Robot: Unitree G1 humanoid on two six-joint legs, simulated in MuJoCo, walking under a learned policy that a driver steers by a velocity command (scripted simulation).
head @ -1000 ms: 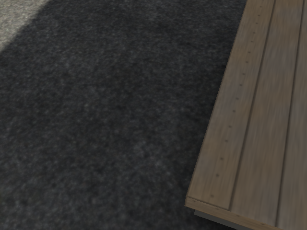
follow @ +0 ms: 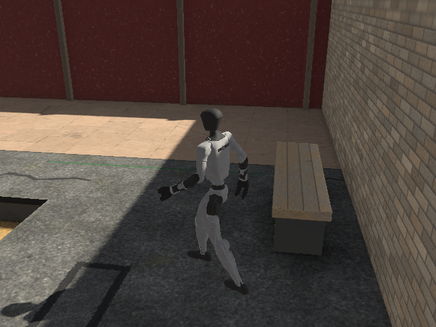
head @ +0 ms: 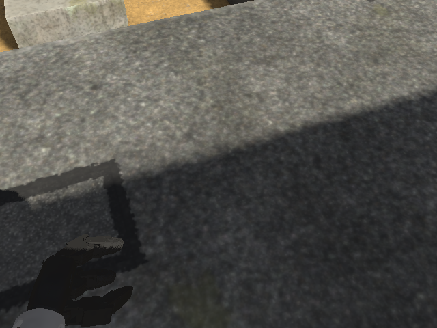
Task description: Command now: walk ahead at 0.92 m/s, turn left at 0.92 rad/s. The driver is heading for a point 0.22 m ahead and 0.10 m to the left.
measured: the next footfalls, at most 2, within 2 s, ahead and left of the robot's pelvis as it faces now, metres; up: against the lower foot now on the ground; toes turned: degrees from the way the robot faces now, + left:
right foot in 0.02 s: +0.21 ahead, -0.13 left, +0.00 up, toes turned +3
left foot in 0.40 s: +0.44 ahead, +0.12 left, +0.00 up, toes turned +8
